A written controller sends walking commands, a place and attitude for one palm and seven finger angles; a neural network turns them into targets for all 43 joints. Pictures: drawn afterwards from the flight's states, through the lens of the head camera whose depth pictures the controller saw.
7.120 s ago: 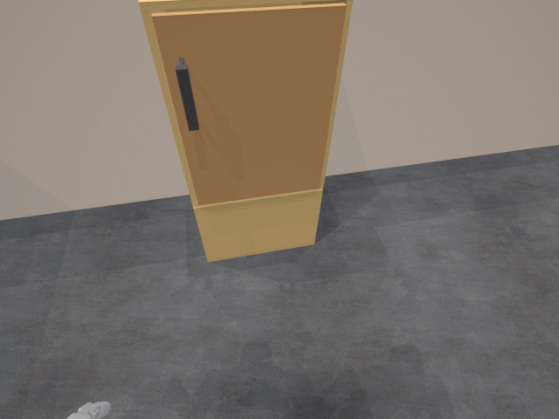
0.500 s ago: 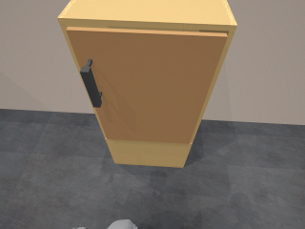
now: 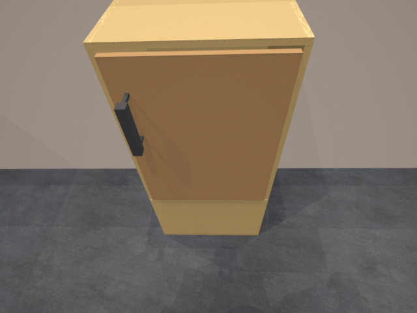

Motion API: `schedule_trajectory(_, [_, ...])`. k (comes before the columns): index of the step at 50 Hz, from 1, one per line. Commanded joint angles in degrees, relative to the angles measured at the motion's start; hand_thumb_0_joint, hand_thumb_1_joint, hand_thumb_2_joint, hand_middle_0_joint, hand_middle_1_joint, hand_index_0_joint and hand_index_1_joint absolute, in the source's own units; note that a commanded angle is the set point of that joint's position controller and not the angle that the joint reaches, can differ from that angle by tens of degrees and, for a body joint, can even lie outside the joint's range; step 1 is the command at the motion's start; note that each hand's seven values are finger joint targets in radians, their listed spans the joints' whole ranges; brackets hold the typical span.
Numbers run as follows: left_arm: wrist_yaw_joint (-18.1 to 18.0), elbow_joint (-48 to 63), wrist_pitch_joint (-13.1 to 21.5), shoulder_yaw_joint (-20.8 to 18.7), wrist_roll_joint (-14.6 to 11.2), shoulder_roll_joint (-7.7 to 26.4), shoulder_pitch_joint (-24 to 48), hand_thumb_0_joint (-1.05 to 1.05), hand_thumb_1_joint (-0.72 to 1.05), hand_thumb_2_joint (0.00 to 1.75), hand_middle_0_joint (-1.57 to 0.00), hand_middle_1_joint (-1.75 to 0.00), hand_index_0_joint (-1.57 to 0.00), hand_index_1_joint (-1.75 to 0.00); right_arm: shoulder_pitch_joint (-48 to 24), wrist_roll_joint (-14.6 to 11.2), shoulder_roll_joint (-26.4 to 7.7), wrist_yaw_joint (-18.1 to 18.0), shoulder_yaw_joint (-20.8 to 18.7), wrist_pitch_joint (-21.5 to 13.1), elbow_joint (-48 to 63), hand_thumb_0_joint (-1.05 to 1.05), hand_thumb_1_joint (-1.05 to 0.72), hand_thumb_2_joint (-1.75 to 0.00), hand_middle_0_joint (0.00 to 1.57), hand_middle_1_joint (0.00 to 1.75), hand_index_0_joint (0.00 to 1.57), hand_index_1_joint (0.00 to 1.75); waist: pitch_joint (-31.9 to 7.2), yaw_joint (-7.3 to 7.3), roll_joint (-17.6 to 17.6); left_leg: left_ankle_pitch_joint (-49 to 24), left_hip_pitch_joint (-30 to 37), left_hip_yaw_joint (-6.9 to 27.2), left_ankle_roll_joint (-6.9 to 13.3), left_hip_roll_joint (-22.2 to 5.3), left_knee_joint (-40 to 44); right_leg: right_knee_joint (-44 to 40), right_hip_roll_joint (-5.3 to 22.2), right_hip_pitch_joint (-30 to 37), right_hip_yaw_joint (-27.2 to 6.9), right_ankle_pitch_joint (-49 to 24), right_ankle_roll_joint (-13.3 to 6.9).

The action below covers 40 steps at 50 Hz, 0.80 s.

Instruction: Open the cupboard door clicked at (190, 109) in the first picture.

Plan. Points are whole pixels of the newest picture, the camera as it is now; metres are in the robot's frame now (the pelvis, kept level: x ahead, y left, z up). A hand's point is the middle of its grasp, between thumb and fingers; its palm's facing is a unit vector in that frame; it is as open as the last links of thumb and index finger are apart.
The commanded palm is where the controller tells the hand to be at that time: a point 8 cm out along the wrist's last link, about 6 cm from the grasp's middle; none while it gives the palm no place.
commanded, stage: come to a stop and stand still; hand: left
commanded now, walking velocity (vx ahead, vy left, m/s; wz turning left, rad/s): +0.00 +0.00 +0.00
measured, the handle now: (132, 125) +0.53 +0.22 +0.04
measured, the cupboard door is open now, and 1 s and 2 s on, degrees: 0 0 0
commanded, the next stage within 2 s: look again from close up in 0.70 s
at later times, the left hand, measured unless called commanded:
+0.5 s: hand out of the picture +0.06 +0.15 -0.16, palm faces -0.03 -0.97 -0.23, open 7.3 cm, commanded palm none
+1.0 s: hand out of the picture +0.03 +0.15 -0.17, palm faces -0.03 -0.98 -0.21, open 7.4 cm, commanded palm none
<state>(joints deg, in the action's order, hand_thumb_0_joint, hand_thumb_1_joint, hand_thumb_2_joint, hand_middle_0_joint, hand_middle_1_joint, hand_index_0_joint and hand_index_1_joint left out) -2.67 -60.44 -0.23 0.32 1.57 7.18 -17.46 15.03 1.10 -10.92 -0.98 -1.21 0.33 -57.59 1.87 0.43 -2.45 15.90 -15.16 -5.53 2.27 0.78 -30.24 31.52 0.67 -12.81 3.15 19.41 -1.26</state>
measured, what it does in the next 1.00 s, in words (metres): stands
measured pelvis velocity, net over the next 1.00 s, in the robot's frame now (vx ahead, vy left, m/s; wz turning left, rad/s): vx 0.02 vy -0.03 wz -0.03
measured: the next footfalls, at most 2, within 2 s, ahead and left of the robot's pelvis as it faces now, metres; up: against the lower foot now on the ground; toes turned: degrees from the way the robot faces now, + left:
none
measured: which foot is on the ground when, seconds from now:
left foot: down 0.00-1.00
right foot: down 0.00-1.00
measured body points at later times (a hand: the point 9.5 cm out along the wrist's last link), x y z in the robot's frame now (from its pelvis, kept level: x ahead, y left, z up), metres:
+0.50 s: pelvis +0.02 -0.03 +0.00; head +0.03 -0.04 +0.45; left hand +0.06 +0.20 -0.15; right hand +0.03 -0.26 -0.16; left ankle +0.00 +0.09 -0.73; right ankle -0.03 -0.10 -0.73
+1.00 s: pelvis +0.02 -0.03 +0.01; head +0.04 -0.03 +0.46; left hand +0.04 +0.20 -0.15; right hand +0.04 -0.27 -0.15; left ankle +0.00 +0.09 -0.73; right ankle -0.03 -0.10 -0.73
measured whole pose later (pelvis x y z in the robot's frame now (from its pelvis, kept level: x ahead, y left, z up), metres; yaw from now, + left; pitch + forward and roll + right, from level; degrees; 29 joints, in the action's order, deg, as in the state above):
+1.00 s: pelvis +0.02 -0.03 +0.01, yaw -2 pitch +0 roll +1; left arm -1.5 -62.9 0.9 0.7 0.8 10.7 -15.4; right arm 12.3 0.7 -9.9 -1.9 0.5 -1.0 -64.1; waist 1.9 -0.3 1.0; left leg 14.8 -8.9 -6.2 -0.7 -2.1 -24.3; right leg 24.7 -2.7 -6.8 2.2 17.6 -3.9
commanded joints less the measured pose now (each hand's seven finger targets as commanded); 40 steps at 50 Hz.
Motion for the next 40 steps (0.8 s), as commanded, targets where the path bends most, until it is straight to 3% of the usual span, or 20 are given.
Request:
schedule_trajectory(1, [0.0,4.0,2.8,-0.9,-0.6,7.7,-1.9,0.0,0.9,0.9,-0.2,-0.3,-0.2,-0.3,1.9,0.1,-4.2,0.6,0.4,-1.6,4.7,0.0,-0.9,-0.9,0.2,0.3,0.2,0.3,-0.6,0.12,5.6,-2.7,0.1,7.8,0.8,-6.0,5.2,-7.8,5.2,-2.8,-8.2,-1.2,-2.6])
schedule_trajectory(3, [0.0,3.6,3.2,-0.5,-0.9,7.7,-1.7,0.0,0.9,0.9,-0.2,-0.3,-0.2,-0.3,3.0,-0.2,-4.4,0.3,0.7,-2.2,3.6,0.0,-0.9,-0.9,0.2,0.3,0.2,0.3,-2.9,0.49,7.3,-8.6,3.6,6.7,0.7,-6.2,4.0,-7.4,5.8,-0.9,-8.7,-10.2,-2.5])
schedule_trajectory(5, [0.0,3.2,3.3,-0.5,-1.0,8.3,-1.8,0.0,0.9,0.9,-0.2,-0.3,-0.2,-0.3,3.1,-0.2,-4.3,0.1,0.9,-2.4,2.2,0.0,-0.9,-0.9,0.2,0.3,0.2,0.3,-2.3,0.33,6.3,-11.1,4.1,6.1,0.5,-6.1,4.2,-6.4,5.9,0.6,-8.3,-17.1,-2.5])
schedule_trajectory(8, [0.0,2.6,2.9,-0.3,-1.1,8.6,-1.5,0.0,0.9,0.9,-0.2,-0.3,-0.2,-0.3,3.0,-0.2,-4.2,0.0,1.2,-2.1,0.7,0.0,-0.9,-0.9,0.2,0.3,0.2,0.3,0.5,0.18,6.3,-8.0,3.3,5.6,0.1,-6.1,5.6,-7.8,5.8,-0.2,-8.5,-14.2,-2.5])
schedule_trajectory(9, [0.0,2.7,2.8,-0.4,-0.9,8.8,-1.3,0.0,0.9,0.9,-0.2,-0.3,-0.2,-0.3,3.0,-0.2,-3.8,0.0,1.3,-2.2,0.1,0.0,-0.9,-0.9,0.2,0.3,0.2,0.3,1.2,0.07,4.7,-9.0,2.9,5.7,0.1,-6.1,6.0,-7.6,5.6,0.3,-8.2,-15.4,-2.5])
schedule_trajectory(19, [0.1,2.0,2.4,-0.8,-1.0,10.2,-0.7,0.0,0.9,0.9,-0.2,-0.3,-0.2,-0.3,1.9,-0.2,-4.2,-0.6,1.3,-2.2,-2.6,0.0,-0.9,-0.9,0.2,0.3,0.2,0.3,0.2,-0.53,3.8,-10.9,4.7,4.7,-0.6,-6.9,6.3,-8.5,5.7,2.7,-8.5,-21.4,-2.2])
schedule_trajectory(23, [0.3,1.9,2.2,-0.9,-1.0,10.5,0.1,0.0,0.9,0.9,-0.2,-0.3,-0.2,-0.3,1.0,-0.2,-4.6,-0.7,1.3,-2.0,-2.9,0.0,-0.9,-0.9,0.2,0.3,0.2,0.3,0.7,-0.53,2.9,-10.3,5.0,4.6,-0.8,-7.1,6.8,-9.3,5.7,2.1,-8.6,-19.9,-2.2])
schedule_trajectory(31, [0.4,1.3,2.2,-1.2,-1.0,10.9,-0.1,0.0,0.9,0.9,-0.2,-0.3,-0.2,-0.3,-0.1,-0.3,-5.3,-1.0,1.0,-2.1,-3.3,0.0,-0.9,-0.9,0.2,0.3,0.2,0.3,-1.0,-0.62,3.1,-12.8,6.7,3.9,-1.0,-7.4,6.4,-9.6,6.0,3.9,-8.8,-26.4,-1.7])
schedule_trajectory(40, [0.5,0.4,2.1,-1.1,-0.9,10.7,-0.1,0.0,0.9,0.9,-0.2,-0.3,-0.2,-0.3,-0.7,-0.3,-5.8,-1.2,0.9,-1.9,-3.8,0.0,-0.9,-0.9,0.2,0.3,0.2,0.3,0.0,-0.53,3.1,-12.0,7.5,4.1,-1.0,-7.9,7.5,-10.5,5.5,3.0,-8.9,-24.1,-1.7])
